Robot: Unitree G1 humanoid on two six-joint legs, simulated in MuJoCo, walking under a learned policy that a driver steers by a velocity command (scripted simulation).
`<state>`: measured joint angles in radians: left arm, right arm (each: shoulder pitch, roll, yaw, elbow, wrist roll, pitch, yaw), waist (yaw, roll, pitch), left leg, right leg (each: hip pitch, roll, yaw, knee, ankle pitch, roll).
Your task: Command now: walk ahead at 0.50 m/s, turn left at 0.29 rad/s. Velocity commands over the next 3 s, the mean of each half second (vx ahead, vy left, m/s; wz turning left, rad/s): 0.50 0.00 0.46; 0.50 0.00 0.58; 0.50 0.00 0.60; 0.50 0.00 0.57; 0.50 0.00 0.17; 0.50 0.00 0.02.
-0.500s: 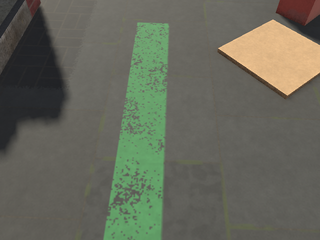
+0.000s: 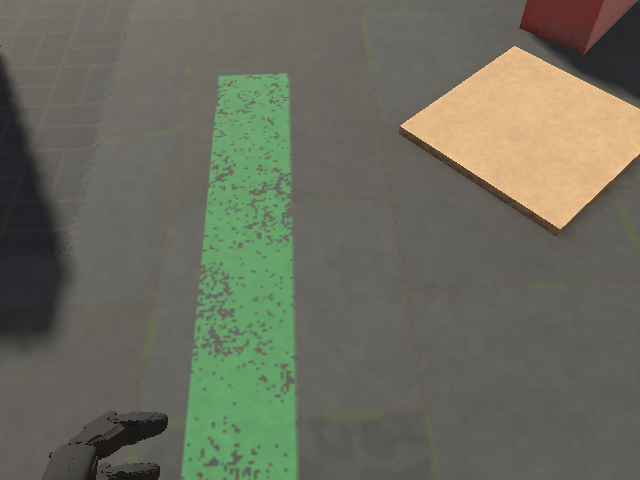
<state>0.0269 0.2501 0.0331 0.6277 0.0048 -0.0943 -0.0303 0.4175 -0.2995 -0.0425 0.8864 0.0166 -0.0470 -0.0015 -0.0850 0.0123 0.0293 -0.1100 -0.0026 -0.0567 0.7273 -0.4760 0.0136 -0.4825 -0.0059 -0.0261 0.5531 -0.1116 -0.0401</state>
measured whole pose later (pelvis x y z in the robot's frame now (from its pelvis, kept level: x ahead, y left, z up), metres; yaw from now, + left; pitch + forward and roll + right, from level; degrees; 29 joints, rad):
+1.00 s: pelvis +0.55 +0.12 +0.00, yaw +34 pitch +2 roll -1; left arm 0.04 0.27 0.05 0.71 0.01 -0.13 -0.02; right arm 0.38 -0.31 -0.09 0.73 0.02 -0.02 -0.02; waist -0.07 0.02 0.01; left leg -0.16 -0.08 -0.22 0.75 -0.50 0.04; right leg -0.46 0.03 0.02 0.53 -0.11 -0.01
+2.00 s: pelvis +0.93 +0.52 +0.00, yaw +68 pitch +2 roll -1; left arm 0.04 0.29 0.04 0.70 0.01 -0.12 -0.03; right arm 0.38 -0.32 -0.08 0.74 0.02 -0.04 -0.02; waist -0.06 0.01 0.01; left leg -0.15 -0.07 -0.22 0.76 -0.50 0.03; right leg -0.46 0.04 0.02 0.54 -0.12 -0.01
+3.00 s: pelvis +1.16 +1.01 +0.05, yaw +71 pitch +3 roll -2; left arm 0.02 0.16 -0.07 0.57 0.02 -0.07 -0.03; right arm 0.48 -0.18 0.00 1.05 0.00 -0.04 -0.02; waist 0.00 0.01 0.01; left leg -0.05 0.06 -0.13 0.73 -0.19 0.03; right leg -0.86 -0.02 -0.15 1.19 -0.39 -0.09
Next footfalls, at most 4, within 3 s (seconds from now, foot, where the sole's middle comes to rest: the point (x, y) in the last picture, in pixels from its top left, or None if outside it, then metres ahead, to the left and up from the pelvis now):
0.48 left None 0.39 0.17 -0.76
0.96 right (271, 355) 0.73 0.09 -0.76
1.48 left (99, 356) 0.77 0.48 -0.76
1.96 right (65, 246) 1.09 0.61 -0.76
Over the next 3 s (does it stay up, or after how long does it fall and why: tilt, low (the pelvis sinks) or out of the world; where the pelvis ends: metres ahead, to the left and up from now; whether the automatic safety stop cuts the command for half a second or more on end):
stays up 1.16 1.01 0.05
